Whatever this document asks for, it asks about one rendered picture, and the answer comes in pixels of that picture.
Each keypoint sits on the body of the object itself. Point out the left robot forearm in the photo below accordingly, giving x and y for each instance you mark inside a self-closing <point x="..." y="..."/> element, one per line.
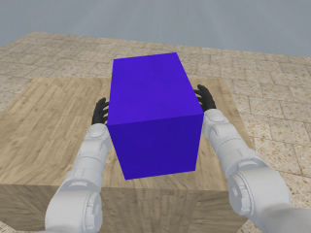
<point x="89" y="164"/>

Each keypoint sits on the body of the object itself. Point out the right robot forearm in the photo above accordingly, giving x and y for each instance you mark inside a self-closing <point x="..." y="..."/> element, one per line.
<point x="229" y="146"/>

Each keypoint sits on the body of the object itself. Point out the carton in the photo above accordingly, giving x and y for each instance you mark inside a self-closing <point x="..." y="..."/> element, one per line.
<point x="154" y="117"/>

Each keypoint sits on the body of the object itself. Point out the robot right upper arm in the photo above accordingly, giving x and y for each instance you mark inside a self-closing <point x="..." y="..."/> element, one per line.
<point x="261" y="195"/>

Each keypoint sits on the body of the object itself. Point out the left robot hand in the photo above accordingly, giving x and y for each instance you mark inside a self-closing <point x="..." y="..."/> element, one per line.
<point x="98" y="114"/>

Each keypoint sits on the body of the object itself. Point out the robot left upper arm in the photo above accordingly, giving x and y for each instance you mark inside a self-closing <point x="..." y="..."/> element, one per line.
<point x="74" y="211"/>

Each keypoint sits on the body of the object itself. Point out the right robot hand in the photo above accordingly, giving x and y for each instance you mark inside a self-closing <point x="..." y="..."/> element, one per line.
<point x="206" y="99"/>

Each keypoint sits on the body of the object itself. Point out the pedestal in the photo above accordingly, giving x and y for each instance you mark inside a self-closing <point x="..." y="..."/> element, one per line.
<point x="41" y="133"/>

